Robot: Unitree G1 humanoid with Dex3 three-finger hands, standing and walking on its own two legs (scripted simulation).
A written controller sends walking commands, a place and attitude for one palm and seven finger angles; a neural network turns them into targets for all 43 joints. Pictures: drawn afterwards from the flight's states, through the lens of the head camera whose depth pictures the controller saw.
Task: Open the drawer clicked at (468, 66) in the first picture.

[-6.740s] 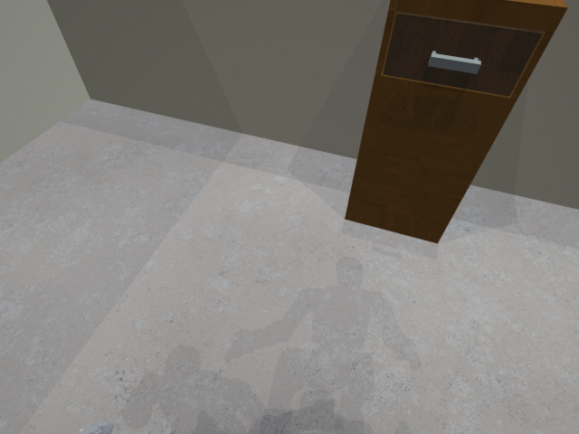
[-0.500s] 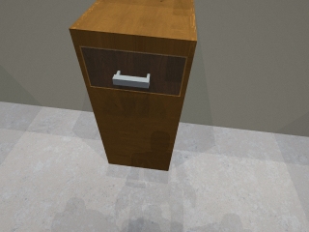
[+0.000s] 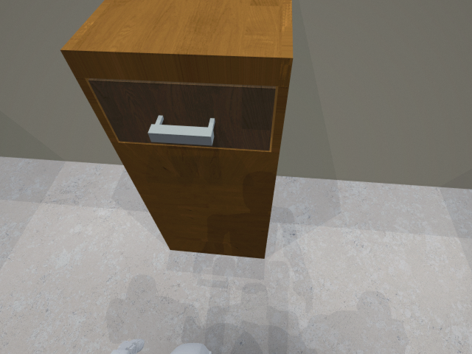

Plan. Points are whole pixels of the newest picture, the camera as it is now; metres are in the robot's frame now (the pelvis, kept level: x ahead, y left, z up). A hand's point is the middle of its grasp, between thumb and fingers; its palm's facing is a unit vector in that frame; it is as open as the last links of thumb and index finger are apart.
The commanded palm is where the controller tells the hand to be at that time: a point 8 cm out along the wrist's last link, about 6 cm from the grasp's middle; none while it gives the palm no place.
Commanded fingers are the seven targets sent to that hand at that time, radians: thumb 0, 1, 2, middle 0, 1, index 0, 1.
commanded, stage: come to a stop and stand still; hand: left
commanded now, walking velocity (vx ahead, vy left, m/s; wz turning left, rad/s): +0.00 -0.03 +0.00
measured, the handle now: (183, 127) +0.54 +0.15 +0.04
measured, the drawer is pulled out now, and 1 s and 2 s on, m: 0.00 0.00 0.00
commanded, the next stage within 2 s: look again from close up in 1.30 s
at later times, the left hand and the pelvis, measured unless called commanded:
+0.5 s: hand out of the picture -0.03 +0.23 -0.17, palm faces -0.01 -0.97 -0.23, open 7.4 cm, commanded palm none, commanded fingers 0.00 0.90 0.90 -0.20 -0.30 -0.20 -0.30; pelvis -0.03 +0.04 +0.00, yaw -2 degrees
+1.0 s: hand out of the picture -0.05 +0.18 -0.17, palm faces -0.01 -0.99 -0.17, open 7.4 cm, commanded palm none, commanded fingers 0.00 0.90 0.90 -0.20 -0.30 -0.20 -0.30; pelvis -0.04 +0.02 +0.01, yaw -2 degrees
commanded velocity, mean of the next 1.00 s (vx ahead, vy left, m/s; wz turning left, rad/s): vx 0.00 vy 0.00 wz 0.00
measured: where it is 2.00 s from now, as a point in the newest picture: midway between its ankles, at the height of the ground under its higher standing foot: outside the picture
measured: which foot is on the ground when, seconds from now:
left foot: up 0.00-0.12, down 0.14-1.00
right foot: down 0.00-0.14, up 0.16-0.42, down 0.44-1.00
